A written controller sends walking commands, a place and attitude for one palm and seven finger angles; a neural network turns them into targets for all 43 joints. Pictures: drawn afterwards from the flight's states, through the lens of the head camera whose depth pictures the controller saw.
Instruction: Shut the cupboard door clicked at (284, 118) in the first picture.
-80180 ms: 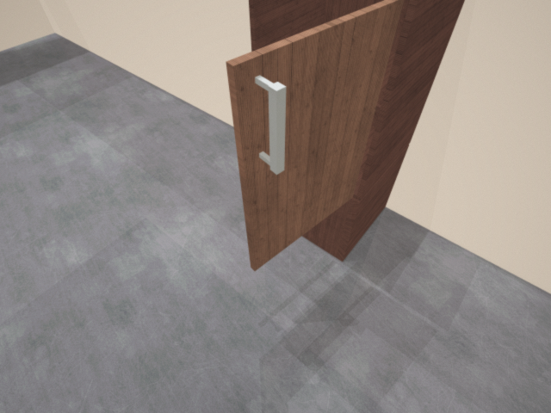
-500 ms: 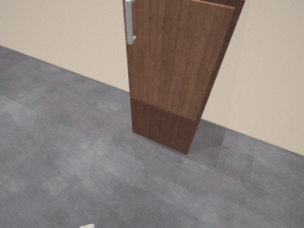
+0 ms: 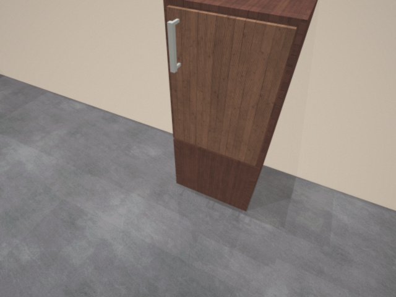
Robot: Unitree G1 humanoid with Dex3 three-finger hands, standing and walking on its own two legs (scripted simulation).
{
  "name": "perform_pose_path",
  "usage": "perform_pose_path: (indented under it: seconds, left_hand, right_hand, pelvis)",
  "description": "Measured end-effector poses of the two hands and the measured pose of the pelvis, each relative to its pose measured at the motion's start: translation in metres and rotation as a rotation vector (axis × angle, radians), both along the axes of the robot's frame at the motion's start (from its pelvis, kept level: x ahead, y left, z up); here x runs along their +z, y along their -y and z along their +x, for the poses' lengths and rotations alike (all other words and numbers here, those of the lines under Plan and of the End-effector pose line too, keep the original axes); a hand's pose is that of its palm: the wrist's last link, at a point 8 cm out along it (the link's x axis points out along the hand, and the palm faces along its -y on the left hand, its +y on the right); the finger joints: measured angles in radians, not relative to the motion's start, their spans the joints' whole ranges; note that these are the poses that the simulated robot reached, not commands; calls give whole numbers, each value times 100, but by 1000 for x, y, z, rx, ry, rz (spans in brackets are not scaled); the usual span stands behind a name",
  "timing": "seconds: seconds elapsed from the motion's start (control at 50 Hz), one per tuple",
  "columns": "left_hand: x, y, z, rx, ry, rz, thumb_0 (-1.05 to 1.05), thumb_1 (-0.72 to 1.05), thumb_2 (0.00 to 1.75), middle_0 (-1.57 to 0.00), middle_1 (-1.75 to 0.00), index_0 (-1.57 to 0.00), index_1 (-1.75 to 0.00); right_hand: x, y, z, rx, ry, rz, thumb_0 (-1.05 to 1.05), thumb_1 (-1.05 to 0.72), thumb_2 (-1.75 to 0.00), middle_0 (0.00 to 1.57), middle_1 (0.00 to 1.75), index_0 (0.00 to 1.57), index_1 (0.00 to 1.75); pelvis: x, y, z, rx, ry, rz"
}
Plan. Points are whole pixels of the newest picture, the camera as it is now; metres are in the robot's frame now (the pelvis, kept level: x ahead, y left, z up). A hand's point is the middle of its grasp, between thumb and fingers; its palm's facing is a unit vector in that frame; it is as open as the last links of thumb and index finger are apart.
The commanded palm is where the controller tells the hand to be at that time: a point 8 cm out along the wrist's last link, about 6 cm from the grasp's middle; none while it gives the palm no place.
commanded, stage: let the arm hang, fingers relaxed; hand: left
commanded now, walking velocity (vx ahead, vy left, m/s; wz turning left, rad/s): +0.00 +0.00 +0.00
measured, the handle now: (175, 46) +0.87 +0.13 +0.13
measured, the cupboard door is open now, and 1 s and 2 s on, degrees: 0 0 0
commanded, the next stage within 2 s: look to check the result in 0.18 s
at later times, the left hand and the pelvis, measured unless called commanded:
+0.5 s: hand out of the picture -0.02 +0.17 -0.18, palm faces +0.05 -0.98 -0.18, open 7.4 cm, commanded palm none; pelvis +0.00 +0.01 +0.00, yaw +0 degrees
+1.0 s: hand out of the picture +0.00 +0.16 -0.18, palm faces +0.04 -0.99 -0.15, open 7.4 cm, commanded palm none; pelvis +0.02 +0.01 +0.00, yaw +0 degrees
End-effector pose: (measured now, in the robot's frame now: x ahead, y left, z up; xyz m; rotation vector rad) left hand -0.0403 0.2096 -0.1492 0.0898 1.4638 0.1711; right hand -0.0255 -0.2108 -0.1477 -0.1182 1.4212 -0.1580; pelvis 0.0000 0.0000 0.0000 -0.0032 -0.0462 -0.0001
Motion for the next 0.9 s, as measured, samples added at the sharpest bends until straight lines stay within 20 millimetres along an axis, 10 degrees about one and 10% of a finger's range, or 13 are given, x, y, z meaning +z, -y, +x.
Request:
perform_pose_path:
  seconds: [0.3,0.9]
  left_hand:
    - [-5,3,-1,-4,-1,-30,0,91,90,-20,-30,-20,-29]
    - [-1,-4,34,-30,37,-11,0,91,90,-20,-30,-20,-29]
  right_hand:
    - [1,-18,-28,-31,-52,6,0,-91,-90,20,30,20,30]
    - [3,-9,13,-19,0,-8,0,-91,-90,20,30,20,30]
  pelvis:
    - [-1,-9,-5,1,-15,0]
    - [0,-9,12,-5,-21,1]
